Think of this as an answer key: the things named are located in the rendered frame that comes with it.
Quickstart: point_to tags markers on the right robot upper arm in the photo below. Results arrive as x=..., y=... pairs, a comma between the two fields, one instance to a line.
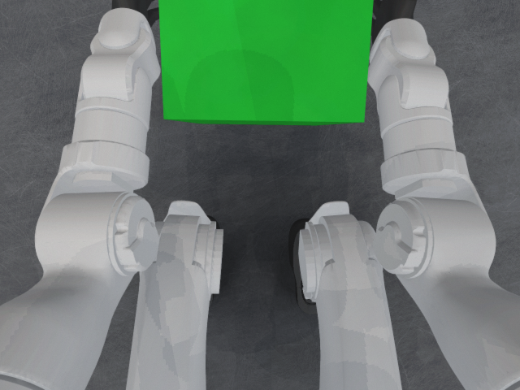
x=441, y=250

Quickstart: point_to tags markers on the robot right foot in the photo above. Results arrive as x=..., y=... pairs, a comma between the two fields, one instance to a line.
x=306, y=305

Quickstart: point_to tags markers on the left robot hand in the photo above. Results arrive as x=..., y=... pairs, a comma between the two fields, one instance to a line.
x=140, y=6

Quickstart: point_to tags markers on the right robot hand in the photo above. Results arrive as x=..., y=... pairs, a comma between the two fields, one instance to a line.
x=387, y=10

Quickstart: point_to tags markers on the left robot upper arm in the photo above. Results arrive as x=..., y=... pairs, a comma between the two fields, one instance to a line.
x=90, y=245

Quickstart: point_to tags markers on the robot left forearm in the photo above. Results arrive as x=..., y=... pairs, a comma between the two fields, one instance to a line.
x=107, y=151

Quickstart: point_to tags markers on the carton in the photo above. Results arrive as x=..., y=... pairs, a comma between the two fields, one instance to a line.
x=267, y=62

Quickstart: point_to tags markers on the robot right shin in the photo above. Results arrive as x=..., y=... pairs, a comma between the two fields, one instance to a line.
x=342, y=208

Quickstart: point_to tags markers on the robot right forearm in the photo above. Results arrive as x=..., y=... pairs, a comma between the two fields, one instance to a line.
x=416, y=125

